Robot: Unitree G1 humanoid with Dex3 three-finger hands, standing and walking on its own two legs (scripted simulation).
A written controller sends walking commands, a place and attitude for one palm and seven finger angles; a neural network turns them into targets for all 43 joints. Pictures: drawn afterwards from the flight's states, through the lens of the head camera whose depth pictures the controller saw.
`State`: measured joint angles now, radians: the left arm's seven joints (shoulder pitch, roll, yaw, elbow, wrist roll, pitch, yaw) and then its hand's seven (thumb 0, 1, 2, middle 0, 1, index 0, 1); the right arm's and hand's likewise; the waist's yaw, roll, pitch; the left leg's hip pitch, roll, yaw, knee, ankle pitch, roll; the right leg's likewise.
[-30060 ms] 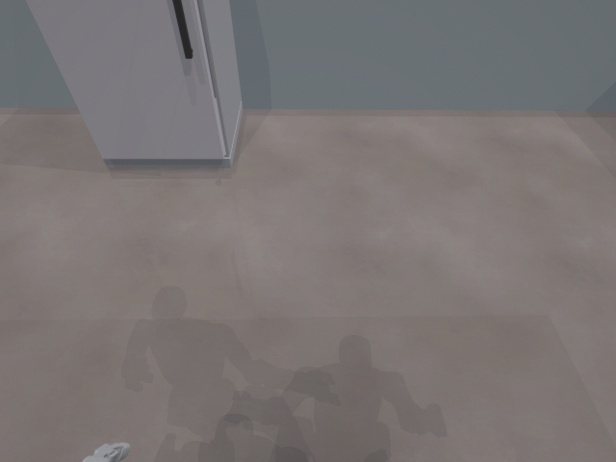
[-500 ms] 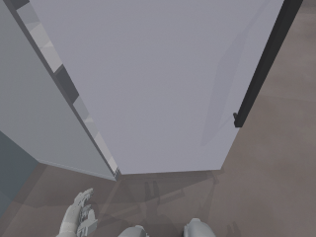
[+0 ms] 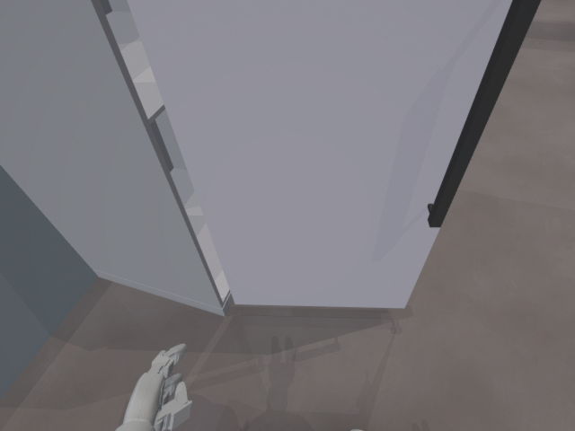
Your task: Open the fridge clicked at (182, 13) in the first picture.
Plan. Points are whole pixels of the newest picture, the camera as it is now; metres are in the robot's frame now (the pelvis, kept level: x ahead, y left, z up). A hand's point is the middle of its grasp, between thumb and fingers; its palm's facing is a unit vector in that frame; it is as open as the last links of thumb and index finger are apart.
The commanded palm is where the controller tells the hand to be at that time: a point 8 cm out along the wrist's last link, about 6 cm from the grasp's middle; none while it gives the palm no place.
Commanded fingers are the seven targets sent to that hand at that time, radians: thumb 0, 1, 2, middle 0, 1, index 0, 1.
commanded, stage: stop stepping back and stand still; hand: right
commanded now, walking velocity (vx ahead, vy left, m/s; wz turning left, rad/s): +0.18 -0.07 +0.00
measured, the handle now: (466, 129) +0.60 -0.31 +0.09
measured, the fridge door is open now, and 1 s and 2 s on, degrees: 74 74 74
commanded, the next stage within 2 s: let the arm hang, fingers relaxed in 0.46 s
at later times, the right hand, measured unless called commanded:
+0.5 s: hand out of the picture +0.19 -0.28 +0.16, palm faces +0.43 +0.79 -0.43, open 7.4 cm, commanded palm +0.14 -0.31 +0.18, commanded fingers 0.00 -0.90 -0.90 0.20 0.30 0.20 0.30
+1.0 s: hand out of the picture -0.04 -0.19 -0.18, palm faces +0.02 +0.99 -0.16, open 7.1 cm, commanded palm none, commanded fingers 0.00 -0.90 -0.90 0.20 0.30 0.20 0.30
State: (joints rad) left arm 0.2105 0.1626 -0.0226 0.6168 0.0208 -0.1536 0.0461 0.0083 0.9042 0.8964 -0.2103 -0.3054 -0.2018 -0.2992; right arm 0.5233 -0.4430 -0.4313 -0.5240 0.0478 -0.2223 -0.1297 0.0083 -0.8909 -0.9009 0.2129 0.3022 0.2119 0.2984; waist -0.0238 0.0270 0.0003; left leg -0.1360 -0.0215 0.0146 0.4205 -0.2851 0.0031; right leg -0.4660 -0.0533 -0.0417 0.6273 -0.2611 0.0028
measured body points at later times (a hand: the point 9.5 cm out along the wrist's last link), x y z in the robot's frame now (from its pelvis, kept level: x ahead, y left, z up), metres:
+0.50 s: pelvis +0.00 -0.01 +0.00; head -0.01 -0.03 +0.45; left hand +0.13 +0.23 -0.09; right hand +0.16 -0.32 +0.18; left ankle -0.03 +0.11 -0.73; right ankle +0.04 -0.10 -0.73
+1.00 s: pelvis -0.02 +0.00 +0.01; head +0.01 -0.04 +0.45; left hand +0.03 +0.26 -0.13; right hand -0.04 -0.24 -0.17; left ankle -0.03 +0.11 -0.73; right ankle +0.04 -0.10 -0.73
